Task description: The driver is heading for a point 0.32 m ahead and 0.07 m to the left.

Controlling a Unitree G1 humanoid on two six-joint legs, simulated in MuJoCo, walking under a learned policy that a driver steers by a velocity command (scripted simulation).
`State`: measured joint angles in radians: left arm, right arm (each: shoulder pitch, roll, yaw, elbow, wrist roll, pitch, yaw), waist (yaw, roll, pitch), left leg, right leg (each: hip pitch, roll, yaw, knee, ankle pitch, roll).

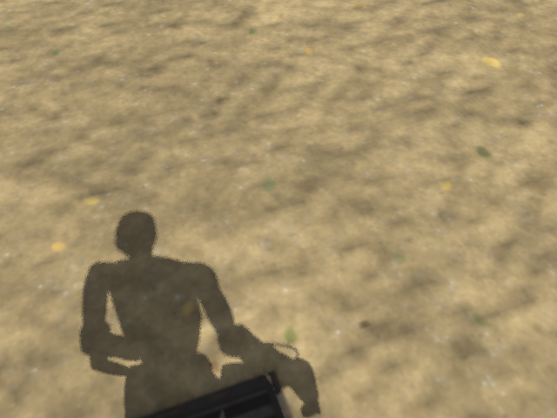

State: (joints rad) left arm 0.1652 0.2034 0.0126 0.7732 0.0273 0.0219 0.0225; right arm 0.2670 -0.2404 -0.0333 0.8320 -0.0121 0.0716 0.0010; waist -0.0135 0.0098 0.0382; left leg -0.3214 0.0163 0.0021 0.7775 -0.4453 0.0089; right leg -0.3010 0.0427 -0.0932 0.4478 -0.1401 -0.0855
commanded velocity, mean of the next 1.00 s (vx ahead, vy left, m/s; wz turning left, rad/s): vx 0.01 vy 0.00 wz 0.36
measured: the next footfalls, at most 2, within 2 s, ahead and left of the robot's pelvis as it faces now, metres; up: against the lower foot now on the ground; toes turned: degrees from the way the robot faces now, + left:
left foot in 0.08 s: +0.01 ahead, +0.11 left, +0.00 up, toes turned +4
right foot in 0.56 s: +0.06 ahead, -0.09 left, +0.00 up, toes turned +23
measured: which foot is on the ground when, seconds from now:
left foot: up 0.00-0.06, down 0.08-0.54, up 0.56-0.90, down 0.92-1.00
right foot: down 0.00-0.10, up 0.12-0.54, down 0.56-1.00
